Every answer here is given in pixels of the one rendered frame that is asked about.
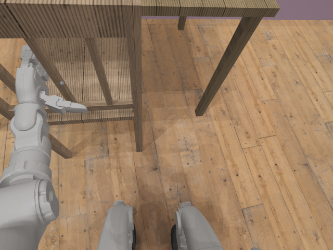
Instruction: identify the robot left forearm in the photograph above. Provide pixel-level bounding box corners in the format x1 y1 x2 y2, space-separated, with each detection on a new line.
0 103 52 189

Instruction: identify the chair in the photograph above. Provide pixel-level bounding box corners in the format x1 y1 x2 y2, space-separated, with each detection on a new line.
0 0 143 159

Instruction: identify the robot left upper arm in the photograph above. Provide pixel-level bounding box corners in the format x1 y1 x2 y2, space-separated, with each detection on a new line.
0 179 59 250

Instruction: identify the robot left thigh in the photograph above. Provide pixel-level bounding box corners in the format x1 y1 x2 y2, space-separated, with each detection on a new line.
97 204 134 250

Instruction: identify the table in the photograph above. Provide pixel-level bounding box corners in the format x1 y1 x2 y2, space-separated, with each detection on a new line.
0 0 280 125

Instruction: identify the robot left hand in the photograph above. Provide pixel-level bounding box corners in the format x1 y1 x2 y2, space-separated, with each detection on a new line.
15 45 87 115

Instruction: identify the robot right shin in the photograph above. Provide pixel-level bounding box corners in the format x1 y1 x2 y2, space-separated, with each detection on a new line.
176 202 191 250

